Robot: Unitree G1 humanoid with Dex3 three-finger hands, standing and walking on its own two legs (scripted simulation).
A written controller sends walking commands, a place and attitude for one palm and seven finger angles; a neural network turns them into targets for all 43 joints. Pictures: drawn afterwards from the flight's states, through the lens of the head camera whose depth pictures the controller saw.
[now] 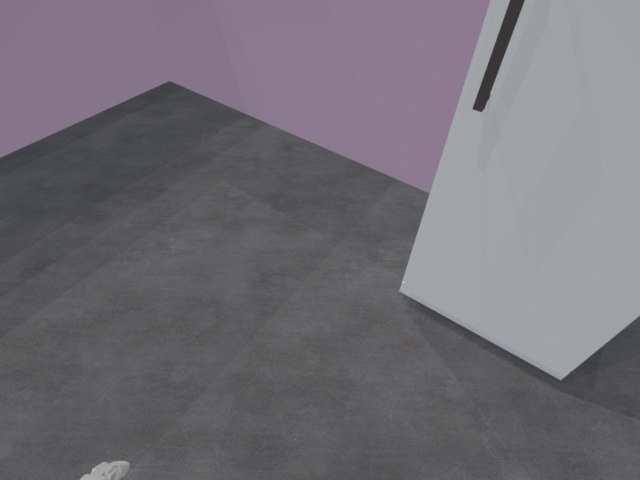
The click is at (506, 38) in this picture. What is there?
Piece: fridge door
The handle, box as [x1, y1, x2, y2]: [473, 0, 524, 111]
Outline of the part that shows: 524,0 510,0 478,91 473,109 481,111 489,97 489,92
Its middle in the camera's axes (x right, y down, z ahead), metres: +0.35 -0.39 +0.70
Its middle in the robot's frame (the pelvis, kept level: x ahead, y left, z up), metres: +0.83 -0.30 +0.24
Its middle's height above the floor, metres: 1.00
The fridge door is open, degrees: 0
